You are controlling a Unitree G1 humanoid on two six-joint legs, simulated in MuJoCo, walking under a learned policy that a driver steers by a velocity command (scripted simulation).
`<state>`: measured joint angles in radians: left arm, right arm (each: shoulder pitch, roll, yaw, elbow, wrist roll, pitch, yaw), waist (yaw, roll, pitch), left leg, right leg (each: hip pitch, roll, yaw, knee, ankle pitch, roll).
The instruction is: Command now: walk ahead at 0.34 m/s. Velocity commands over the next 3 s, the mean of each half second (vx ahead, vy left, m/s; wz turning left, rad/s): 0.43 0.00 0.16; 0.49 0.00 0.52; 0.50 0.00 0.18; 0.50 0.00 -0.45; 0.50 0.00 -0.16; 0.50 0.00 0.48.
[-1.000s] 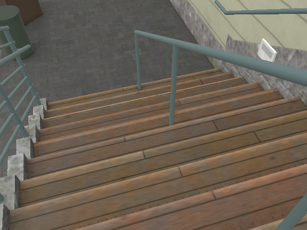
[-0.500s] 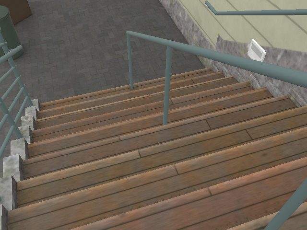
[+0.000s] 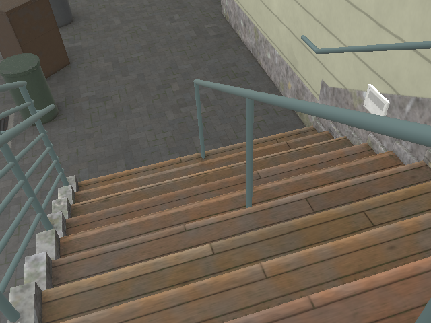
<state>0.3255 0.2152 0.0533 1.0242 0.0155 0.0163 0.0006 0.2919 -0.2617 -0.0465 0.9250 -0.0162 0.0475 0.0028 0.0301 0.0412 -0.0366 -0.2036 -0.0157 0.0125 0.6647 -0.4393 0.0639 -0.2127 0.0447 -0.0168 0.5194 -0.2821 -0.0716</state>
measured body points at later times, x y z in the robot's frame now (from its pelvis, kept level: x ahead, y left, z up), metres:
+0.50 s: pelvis +0.19 +0.05 -0.09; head +0.19 +0.07 +0.36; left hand +0.04 +0.21 -0.24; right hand +0.36 -0.13 -0.21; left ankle +0.26 +0.17 -0.83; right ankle +0.00 -0.08 -0.73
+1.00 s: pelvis +0.48 +0.11 -0.33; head +0.48 +0.11 +0.13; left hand +0.56 +0.37 -0.43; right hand +0.48 -0.11 -0.47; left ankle +0.27 +0.17 -0.83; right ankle +0.56 +0.05 -1.07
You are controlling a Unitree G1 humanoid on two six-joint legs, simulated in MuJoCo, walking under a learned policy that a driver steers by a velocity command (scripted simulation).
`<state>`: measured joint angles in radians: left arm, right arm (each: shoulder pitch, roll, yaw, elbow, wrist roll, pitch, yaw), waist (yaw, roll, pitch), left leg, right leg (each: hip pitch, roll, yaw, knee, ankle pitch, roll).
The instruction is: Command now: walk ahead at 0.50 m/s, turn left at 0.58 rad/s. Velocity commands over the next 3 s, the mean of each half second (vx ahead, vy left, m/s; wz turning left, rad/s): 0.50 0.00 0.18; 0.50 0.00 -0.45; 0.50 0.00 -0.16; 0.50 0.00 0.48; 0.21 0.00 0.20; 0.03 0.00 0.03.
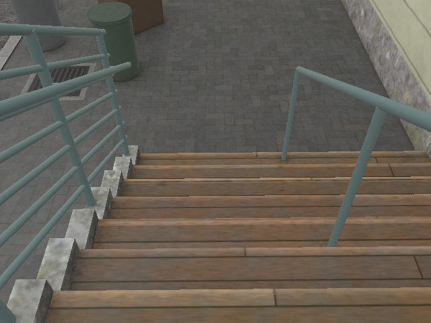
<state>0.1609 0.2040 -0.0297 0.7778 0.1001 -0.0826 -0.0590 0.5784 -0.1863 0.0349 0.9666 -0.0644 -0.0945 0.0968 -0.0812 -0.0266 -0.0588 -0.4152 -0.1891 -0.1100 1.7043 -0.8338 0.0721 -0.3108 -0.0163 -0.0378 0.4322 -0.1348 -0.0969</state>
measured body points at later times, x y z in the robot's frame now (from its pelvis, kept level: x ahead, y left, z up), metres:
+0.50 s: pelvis +0.25 +0.05 -0.12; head +0.26 +0.06 +0.33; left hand +0.05 +0.19 -0.25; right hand +0.47 -0.11 -0.23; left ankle +0.37 +0.18 -0.86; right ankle +0.05 -0.10 -0.73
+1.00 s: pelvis +0.49 +0.05 -0.24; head +0.48 +0.03 +0.21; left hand +0.68 +0.21 -0.36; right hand +0.27 -0.06 -0.37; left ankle +0.34 +0.17 -0.91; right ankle +0.65 -0.15 -0.93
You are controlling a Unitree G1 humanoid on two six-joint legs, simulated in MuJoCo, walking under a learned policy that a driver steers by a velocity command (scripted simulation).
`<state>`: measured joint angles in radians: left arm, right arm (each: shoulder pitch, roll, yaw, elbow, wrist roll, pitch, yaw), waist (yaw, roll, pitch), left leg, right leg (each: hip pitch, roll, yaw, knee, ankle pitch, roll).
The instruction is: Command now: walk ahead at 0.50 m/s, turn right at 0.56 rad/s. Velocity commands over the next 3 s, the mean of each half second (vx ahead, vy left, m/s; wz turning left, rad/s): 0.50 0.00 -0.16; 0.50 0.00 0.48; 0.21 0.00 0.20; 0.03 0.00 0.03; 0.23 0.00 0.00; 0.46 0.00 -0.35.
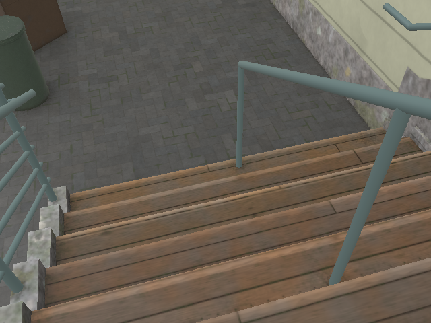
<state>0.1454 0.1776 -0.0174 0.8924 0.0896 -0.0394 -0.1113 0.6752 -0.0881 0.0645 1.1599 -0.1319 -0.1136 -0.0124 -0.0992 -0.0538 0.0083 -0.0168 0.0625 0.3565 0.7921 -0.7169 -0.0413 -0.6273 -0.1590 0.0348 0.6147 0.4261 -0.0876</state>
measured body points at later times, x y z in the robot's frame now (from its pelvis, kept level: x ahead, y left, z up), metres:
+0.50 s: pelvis +0.31 -0.05 -0.16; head +0.31 -0.04 +0.29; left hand +0.20 +0.15 -0.31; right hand +0.42 -0.28 -0.29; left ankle +0.50 +0.08 -0.85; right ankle +0.19 -0.15 -0.84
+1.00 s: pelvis +0.61 +0.00 -0.34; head +0.61 +0.00 +0.11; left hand +0.76 +0.23 -0.44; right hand +0.53 -0.19 -0.48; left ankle +0.50 +0.09 -1.00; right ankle +0.82 -0.12 -1.03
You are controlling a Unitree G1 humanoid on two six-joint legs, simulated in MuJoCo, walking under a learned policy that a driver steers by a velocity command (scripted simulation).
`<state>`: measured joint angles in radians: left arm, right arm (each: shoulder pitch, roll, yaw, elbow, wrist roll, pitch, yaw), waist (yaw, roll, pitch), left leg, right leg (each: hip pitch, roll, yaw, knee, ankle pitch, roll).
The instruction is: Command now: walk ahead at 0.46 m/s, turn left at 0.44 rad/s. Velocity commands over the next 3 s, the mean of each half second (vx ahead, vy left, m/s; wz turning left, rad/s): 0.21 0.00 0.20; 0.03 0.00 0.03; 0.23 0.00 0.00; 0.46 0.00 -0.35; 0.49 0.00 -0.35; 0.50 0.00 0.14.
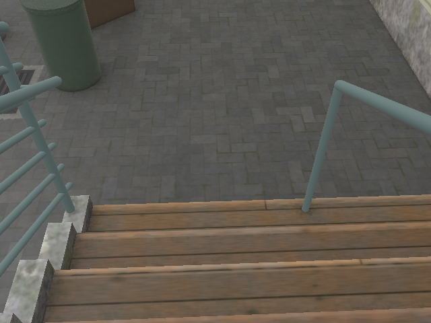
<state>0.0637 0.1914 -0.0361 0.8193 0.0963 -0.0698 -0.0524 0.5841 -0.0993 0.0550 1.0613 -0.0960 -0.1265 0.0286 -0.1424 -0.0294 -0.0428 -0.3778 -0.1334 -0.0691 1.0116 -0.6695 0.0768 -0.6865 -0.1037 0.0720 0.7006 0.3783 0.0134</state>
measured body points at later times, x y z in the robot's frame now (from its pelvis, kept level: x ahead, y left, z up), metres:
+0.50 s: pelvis +0.17 -0.06 -0.12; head +0.19 -0.05 +0.33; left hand +0.19 +0.18 -0.27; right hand +0.22 -0.30 -0.26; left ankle +0.19 +0.07 -0.84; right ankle +0.16 -0.14 -0.83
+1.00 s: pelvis +0.20 -0.04 -0.11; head +0.21 -0.05 +0.34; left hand +0.22 +0.20 -0.25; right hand +0.29 -0.29 -0.25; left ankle +0.19 +0.07 -0.83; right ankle +0.16 -0.14 -0.83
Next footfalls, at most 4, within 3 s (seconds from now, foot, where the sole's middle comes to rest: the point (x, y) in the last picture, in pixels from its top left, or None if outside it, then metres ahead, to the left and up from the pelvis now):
0.10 right None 0.20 -0.14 -0.87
0.38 left None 0.23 0.07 -0.87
1.80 right None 0.54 -0.11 -1.04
2.18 left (180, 296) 0.82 0.07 -1.20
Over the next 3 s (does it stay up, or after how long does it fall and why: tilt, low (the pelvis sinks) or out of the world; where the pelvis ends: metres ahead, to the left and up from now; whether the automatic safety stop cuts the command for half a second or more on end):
stays up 1.09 -0.16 -0.60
